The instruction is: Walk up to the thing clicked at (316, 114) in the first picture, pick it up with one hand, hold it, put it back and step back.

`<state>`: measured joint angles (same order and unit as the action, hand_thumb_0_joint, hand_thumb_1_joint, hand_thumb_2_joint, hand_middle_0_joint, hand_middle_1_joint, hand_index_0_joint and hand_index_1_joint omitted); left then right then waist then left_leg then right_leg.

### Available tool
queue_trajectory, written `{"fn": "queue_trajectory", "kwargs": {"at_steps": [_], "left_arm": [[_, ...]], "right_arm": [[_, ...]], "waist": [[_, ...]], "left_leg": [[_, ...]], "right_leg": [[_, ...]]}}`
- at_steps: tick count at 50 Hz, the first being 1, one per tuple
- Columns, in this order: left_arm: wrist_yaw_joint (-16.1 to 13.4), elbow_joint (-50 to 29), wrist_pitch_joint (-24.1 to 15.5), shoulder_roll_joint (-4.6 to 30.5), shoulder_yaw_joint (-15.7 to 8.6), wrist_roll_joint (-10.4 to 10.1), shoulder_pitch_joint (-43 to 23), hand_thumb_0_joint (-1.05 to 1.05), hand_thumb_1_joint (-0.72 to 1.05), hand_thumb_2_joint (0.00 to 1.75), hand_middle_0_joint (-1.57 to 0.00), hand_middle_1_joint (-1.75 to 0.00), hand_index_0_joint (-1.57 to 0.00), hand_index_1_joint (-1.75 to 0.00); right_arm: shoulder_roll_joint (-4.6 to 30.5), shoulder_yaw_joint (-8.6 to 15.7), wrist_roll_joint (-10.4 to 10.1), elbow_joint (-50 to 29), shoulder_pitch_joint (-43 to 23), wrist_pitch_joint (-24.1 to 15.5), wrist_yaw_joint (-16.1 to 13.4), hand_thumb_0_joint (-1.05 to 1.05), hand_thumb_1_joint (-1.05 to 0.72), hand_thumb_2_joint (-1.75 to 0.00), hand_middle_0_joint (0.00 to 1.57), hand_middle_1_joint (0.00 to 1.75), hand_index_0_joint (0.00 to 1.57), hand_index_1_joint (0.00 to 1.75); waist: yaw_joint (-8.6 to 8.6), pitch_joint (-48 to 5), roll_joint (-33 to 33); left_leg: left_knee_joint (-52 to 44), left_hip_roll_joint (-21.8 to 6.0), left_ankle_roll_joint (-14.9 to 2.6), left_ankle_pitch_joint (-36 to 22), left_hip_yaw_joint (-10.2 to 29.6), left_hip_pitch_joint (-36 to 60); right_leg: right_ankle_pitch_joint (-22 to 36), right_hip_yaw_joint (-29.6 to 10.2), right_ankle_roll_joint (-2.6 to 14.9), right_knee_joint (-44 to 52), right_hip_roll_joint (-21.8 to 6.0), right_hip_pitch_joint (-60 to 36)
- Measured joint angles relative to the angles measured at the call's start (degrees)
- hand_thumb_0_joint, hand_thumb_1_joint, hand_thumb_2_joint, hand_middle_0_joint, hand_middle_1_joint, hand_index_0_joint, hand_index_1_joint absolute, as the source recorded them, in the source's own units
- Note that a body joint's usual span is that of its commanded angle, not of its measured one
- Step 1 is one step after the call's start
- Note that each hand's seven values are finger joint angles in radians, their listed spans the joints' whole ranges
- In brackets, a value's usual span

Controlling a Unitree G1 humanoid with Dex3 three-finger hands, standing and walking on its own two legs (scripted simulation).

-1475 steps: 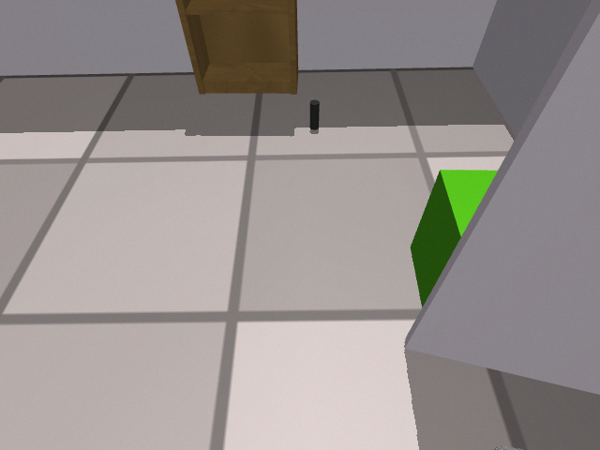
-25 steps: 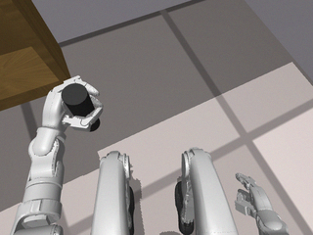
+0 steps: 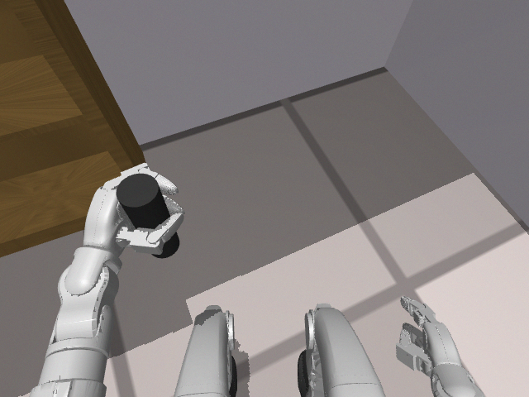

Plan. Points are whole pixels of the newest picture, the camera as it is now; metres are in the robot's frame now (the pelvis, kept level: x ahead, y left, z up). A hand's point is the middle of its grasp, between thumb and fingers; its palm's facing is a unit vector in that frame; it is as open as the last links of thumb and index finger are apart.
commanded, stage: lift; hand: left
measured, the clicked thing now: (152, 221) +0.35 +0.18 +0.02
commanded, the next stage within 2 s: hold in 1.10 s
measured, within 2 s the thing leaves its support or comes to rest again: neither
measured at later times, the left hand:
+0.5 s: hand (137, 186) +0.35 +0.17 +0.12, palm faces -0.19 -0.98 -0.01, open 6.8 cm
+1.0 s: hand (129, 157) +0.37 +0.17 +0.16, palm faces -0.19 -0.98 +0.01, open 6.8 cm
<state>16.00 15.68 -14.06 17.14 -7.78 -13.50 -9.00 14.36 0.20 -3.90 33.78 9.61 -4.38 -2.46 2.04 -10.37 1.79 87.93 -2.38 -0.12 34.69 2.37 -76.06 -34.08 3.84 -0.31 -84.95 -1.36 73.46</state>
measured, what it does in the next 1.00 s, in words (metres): rises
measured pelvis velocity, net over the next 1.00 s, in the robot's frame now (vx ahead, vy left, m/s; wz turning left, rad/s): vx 0.04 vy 0.00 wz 0.01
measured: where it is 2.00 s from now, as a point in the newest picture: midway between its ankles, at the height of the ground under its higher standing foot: outside the picture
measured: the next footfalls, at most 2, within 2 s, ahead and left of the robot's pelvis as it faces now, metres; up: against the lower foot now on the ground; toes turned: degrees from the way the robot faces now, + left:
none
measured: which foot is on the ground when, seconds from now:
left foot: down 0.00-1.00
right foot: down 0.00-1.00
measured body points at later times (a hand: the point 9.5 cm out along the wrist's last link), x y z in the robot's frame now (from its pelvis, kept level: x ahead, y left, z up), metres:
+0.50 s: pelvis +0.02 +0.01 +0.08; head +0.10 +0.02 +0.52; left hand +0.36 +0.22 +0.12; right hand +0.17 -0.24 -0.02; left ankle +0.06 +0.12 -0.57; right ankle +0.06 -0.13 -0.57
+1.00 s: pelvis +0.04 +0.00 +0.11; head +0.10 +0.01 +0.56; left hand +0.37 +0.22 +0.16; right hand +0.17 -0.25 +0.01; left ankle +0.06 +0.12 -0.57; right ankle +0.06 -0.13 -0.57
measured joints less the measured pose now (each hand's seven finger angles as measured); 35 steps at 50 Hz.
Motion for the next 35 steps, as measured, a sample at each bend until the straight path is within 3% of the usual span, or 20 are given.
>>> {"fn": "queue_trajectory", "kwargs": {"at_steps": [10,35], "left_arm": [[1.3,1.1,-1.0,-0.5,0.5,-0.2,2.4,0.01,0.03,1.08,-0.94,-1.05,-0.90,-1.05],[4.3,9.6,-4.6,-1.7,-0.1,-0.7,0.1,0.01,0.03,1.07,-0.93,-1.06,-0.90,-1.05]], "right_arm": [[0.3,-0.1,0.4,0.7,1.8,-1.2,-0.4,0.01,-0.90,-0.89,0.20,0.29,0.20,0.30],[-0.7,-1.0,2.0,2.9,4.2,-1.1,-0.9,0.01,-0.90,-0.89,0.20,0.29,0.20,0.30]], "waist": [[0.10,1.7,0.2],[-0.20,4.8,-0.6]], "left_leg": [[-9.3,0.2,-0.14,-2.2,-0.6,10.7],[-25.6,0.3,-0.30,-6.4,-2.1,29.2]], "right_leg": [[2.3,-0.3,-0.26,9.3,0.0,-10.6],[6.8,-1.2,-0.62,25.5,0.1,-28.6]]}}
